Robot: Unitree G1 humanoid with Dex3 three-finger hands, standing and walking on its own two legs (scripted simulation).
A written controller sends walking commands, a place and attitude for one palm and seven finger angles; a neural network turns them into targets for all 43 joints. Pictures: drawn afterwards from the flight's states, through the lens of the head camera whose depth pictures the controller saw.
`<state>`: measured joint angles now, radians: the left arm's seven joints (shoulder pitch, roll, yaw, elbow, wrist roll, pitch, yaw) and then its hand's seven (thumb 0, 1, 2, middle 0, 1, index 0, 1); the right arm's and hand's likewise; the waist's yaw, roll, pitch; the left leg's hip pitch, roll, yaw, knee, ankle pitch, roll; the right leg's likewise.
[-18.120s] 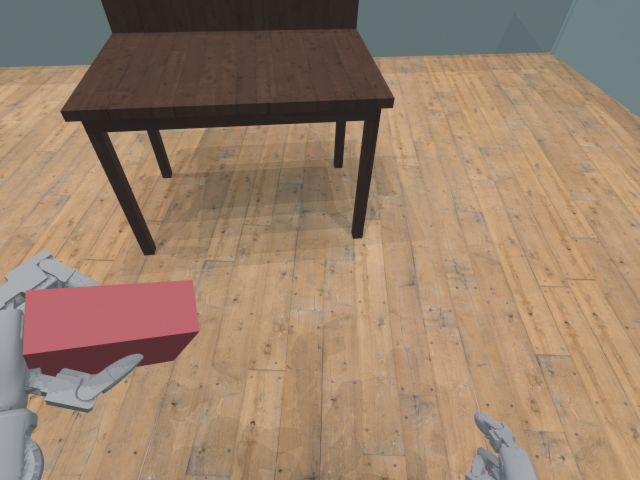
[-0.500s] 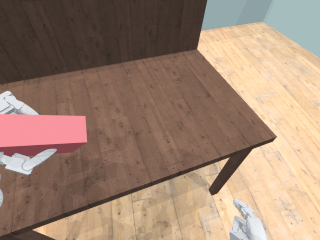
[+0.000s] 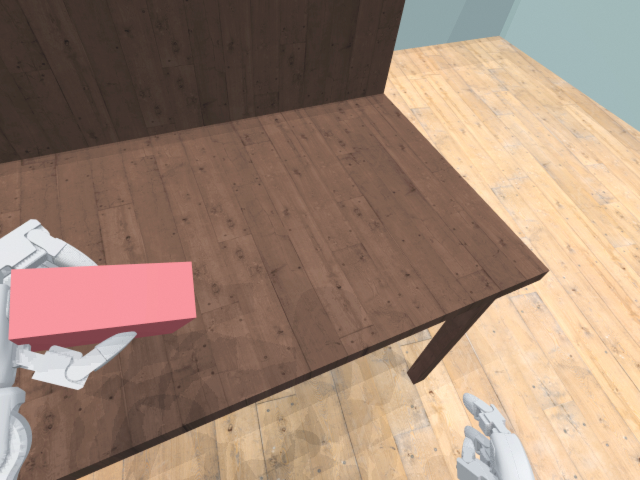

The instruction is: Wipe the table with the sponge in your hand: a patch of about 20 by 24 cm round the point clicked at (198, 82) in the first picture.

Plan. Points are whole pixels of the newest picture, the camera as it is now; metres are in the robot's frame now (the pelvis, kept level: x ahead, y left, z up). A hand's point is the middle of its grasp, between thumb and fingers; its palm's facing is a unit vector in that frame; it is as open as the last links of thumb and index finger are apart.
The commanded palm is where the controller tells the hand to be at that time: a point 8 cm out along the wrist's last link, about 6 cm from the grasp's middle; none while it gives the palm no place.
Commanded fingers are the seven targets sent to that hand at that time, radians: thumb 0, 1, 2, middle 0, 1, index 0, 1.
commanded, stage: come to a stop and stand still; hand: left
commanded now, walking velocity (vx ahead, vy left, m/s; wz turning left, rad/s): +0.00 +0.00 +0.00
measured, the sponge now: (134, 305) +0.24 +0.21 +0.13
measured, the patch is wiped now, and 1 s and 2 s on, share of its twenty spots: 0.00 0.00 0.00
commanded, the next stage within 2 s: look again from close up in 0.38 s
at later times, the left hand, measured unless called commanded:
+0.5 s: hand (73, 296) +0.23 +0.26 +0.15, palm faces +0.37 -0.85 -0.37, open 9.3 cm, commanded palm +0.17 +0.29 +0.17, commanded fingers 0.00 0.10 1.30 -1.20 -1.60 -1.20 -1.60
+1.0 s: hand (91, 309) +0.22 +0.24 +0.15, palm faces +0.37 -0.86 -0.37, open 9.3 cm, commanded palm +0.16 +0.27 +0.17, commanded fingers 0.00 0.10 1.30 -1.20 -1.60 -1.20 -1.60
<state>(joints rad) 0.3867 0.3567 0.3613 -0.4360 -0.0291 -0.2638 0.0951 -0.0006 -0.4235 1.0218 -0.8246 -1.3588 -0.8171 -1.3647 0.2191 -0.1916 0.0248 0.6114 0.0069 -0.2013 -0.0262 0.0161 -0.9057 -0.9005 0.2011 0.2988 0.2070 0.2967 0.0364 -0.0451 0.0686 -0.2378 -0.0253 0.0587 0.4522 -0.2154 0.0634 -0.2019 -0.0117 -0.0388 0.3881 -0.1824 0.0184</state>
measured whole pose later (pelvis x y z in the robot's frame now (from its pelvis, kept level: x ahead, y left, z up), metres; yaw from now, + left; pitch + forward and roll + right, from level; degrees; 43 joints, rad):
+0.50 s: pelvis +0.01 +0.01 +0.00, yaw +0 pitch +0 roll -1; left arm 0.41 0.36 0.35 -0.46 -0.03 -0.22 0.10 0.00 -0.42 1.02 -0.82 -1.36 -0.81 -1.37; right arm 0.20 -0.18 0.03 0.58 0.01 -0.15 -0.04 0.01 -0.90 -0.90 0.20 0.30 0.21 0.30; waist 0.03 -0.03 0.07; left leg -0.23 -0.04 0.06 0.44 -0.22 0.07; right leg -0.19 -0.02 -0.04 0.38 -0.19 0.03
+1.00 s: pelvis +0.01 -0.01 +0.00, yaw +0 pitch +0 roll -2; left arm 0.44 0.35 0.34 -0.44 -0.04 -0.20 0.10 0.00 -0.42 1.03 -0.82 -1.37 -0.81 -1.37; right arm 0.20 -0.21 0.01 0.58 0.01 -0.14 -0.05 0.01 -0.91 -0.90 0.20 0.30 0.21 0.30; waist 0.02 -0.01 0.04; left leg -0.23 -0.01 0.05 0.44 -0.21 0.05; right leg -0.19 0.00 -0.05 0.35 -0.17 0.01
